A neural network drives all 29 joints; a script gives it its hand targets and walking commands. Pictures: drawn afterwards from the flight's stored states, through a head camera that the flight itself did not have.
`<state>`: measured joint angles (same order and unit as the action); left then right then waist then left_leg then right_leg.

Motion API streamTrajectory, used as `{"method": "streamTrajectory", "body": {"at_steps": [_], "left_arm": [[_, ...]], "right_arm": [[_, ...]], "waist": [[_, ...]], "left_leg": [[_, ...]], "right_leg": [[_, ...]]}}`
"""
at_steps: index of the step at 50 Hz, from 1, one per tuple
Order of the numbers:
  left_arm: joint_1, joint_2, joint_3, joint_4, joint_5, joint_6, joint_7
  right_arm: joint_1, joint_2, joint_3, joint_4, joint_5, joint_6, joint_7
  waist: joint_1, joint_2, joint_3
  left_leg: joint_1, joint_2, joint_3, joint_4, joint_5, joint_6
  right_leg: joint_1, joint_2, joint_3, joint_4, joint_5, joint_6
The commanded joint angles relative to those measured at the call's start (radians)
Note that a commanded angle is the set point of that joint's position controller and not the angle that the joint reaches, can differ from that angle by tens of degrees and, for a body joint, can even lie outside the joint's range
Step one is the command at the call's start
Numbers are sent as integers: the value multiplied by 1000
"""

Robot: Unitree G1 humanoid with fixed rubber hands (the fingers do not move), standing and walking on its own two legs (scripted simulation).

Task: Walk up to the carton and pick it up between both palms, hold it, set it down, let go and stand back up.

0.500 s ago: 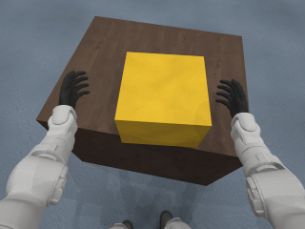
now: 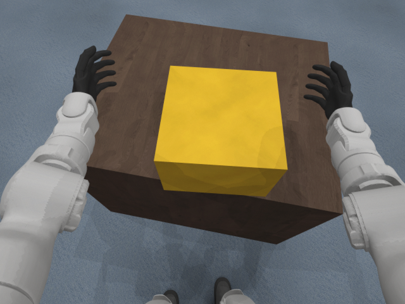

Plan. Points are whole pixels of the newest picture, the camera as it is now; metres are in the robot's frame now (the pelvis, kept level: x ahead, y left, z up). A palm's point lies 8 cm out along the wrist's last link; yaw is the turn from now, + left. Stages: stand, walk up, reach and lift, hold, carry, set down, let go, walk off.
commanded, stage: reach and lift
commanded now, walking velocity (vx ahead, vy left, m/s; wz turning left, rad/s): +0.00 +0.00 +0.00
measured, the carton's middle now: (218, 132) +0.50 -0.05 -0.08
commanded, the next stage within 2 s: none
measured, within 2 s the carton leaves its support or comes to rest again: neither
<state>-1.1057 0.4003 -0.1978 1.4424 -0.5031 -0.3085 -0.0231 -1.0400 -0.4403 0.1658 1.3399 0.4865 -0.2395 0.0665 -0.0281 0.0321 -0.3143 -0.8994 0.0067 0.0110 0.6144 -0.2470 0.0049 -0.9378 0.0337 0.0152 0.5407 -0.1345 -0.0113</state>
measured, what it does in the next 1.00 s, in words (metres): shifts its weight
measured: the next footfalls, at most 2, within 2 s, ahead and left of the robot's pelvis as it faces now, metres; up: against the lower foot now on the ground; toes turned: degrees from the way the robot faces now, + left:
none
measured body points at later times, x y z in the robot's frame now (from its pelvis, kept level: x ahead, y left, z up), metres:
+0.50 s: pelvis +0.00 +0.01 -0.01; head +0.19 -0.01 +0.40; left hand +0.50 +0.20 -0.01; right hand +0.48 -0.25 -0.01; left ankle +0.00 +0.11 -0.71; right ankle +0.04 -0.11 -0.71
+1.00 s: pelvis -0.05 -0.01 -0.02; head +0.29 -0.02 +0.27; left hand +0.50 +0.14 -0.11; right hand +0.48 -0.23 -0.11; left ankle -0.01 +0.11 -0.71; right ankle +0.04 -0.11 -0.71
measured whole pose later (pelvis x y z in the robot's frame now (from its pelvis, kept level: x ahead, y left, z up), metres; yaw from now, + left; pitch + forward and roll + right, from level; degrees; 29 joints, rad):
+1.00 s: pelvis -0.05 -0.01 -0.02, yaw -1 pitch +36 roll +1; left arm -1.24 0.30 0.08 1.03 -0.21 -0.47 0.00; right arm -1.16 -0.31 -0.23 0.91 0.16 -0.46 -0.02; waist 0.00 0.00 0.26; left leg -1.10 0.01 0.04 0.63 -0.16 0.00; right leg -1.14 0.05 0.05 0.54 -0.02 -0.02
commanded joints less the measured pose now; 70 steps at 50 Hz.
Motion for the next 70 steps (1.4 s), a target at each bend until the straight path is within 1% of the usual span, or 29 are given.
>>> {"method": "streamTrajectory", "body": {"at_steps": [1,5,11,14,17,20,23,30,33,36,37,38,40,43,45,46,48,49,51,52,53,54,55,56,59,61,64,68,70], "left_arm": [[-392,156,-8,-13,-18,-29,-4],[-422,159,7,-15,6,-45,-1],[-367,102,31,-47,64,-79,8],[-325,71,43,-73,80,-109,8],[-351,77,48,-131,64,-145,13],[-378,94,55,-169,47,-172,19],[-378,106,66,-141,42,-186,21],[-331,100,97,-8,46,-232,1],[-308,95,137,-47,75,-255,-2],[-306,96,192,-163,116,-262,10],[-381,132,178,-233,129,-261,2],[-390,115,185,-279,143,-254,0],[-408,96,216,-378,184,-244,1],[-328,16,264,-420,265,-207,4],[-317,-64,273,-486,312,-183,4],[-324,-100,270,-520,328,-173,5],[-436,-176,248,-590,346,-150,4],[-508,-215,245,-594,359,-140,5],[-671,-186,256,-644,374,-127,22],[-735,-144,246,-663,375,-118,37],[-815,-105,215,-666,349,-114,51],[-773,-61,208,-566,328,-118,51],[-678,-74,187,-522,312,-129,37],[-621,-118,188,-492,308,-130,10],[-719,-252,191,-411,296,-194,-64],[-764,-297,204,-400,321,-236,-82],[-741,-467,170,-358,376,-276,-102],[-461,-636,185,-292,491,-260,-93],[-386,-680,202,-339,530,-240,-74]], "right_arm": [[-416,-151,33,-72,49,-29,1],[-422,-166,39,-20,63,-45,5],[-333,-180,8,38,58,-97,20],[-293,-177,-22,8,37,-133,21],[-319,-186,-67,-91,-8,-165,17],[-347,-190,-100,-161,-51,-185,14],[-354,-179,-111,-161,-75,-192,12],[-323,-96,-101,-145,-89,-214,-13],[-307,-90,-104,-185,-96,-238,-23],[-286,-99,-132,-256,-120,-257,-32],[-309,-60,-175,-277,-168,-250,-42],[-309,-46,-205,-305,-196,-242,-49],[-317,1,-253,-372,-249,-238,-51],[-260,87,-308,-416,-343,-221,-48],[-255,159,-318,-458,-386,-210,-36],[-246,196,-312,-477,-407,-205,-33],[-356,245,-296,-565,-406,-193,-33],[-421,262,-291,-572,-418,-188,-36],[-566,235,-281,-657,-394,-181,-55],[-614,213,-250,-675,-354,-174,-63],[-665,177,-197,-704,-296,-168,-71],[-634,173,-129,-638,-257,-163,-67],[-541,226,-77,-560,-249,-155,-60],[-480,284,-66,-560,-269,-146,-55],[-544,484,-98,-625,-393,-140,-30],[-585,549,-141,-668,-479,-151,-17],[-525,715,-165,-612,-571,-177,31],[-365,810,-234,-515,-685,-183,80],[-319,796,-280,-509,-735,-186,87]], "waist": [[-27,-86,-690],[-24,-40,-722],[-7,65,-769],[0,73,-807],[5,50,-904],[8,16,-1004],[6,-26,-1059],[-14,-145,-1083],[3,-130,-1144],[26,-85,-1268],[13,-94,-1248],[10,-67,-1272],[25,-39,-1365],[49,-31,-1416],[61,-15,-1377],[65,-32,-1304],[69,-24,-1005],[67,-29,-817],[91,-42,-363],[115,-48,-121],[119,-79,133],[118,-86,189],[127,-113,72],[132,-139,-13],[122,-176,-168],[123,-143,-192],[103,-38,-243],[98,49,-594],[60,54,-717]], "left_leg": [[2,-9,-2,-65,257,-14],[81,-5,-1,-58,338,-27],[392,14,-4,5,581,-77],[463,17,-5,23,664,-87],[490,13,-6,28,690,-92],[477,8,-7,31,674,-88],[376,4,-1,29,597,-68],[-107,-20,32,-26,336,6],[-145,-29,43,-43,364,2],[-39,-30,43,-42,414,-19],[-49,-28,65,-2,404,-7],[-38,-33,63,-10,392,-8],[3,-34,68,-6,389,-8],[26,-37,61,6,362,-3],[109,-38,52,-1,370,-1],[155,-38,38,10,369,2],[334,-40,16,28,387,2],[420,-38,3,44,376,4],[612,-43,-14,89,359,10],[709,-47,-13,123,356,8],[803,-53,-16,164,351,3],[635,-61,55,184,311,7],[380,-63,76,146,260,14],[249,-70,62,118,221,18],[103,-75,19,45,79,45],[162,-63,6,27,114,46],[323,-59,-11,-11,195,17],[417,-38,-48,-76,254,-20],[486,-36,-60,-85,323,-44]], "right_leg": [[705,-28,71,70,380,113],[643,-19,49,78,439,99],[329,9,5,20,431,52],[236,18,-4,-9,426,37],[190,31,-21,-15,431,44],[182,35,-32,-4,431,55],[223,23,-28,23,415,62],[532,-33,54,112,431,94],[592,-33,57,125,506,93],[500,-13,15,114,519,86],[466,4,39,106,486,97],[458,2,39,105,468,98],[427,8,19,97,454,96],[470,13,21,91,431,102],[536,25,16,85,459,101],[589,30,19,92,463,106],[745,54,21,103,517,114],[802,63,25,115,520,117],[970,86,34,164,526,141],[1082,95,52,194,549,150],[1209,105,57,227,558,155],[1213,87,56,240,561,163],[1202,61,86,248,593,156],[1193,44,115,266,599,165],[1115,25,101,190,388,170],[1101,32,82,142,360,178],[1002,45,33,78,414,155],[720,38,-22,-6,369,108],[601,55,-54,-39,395,93]]}}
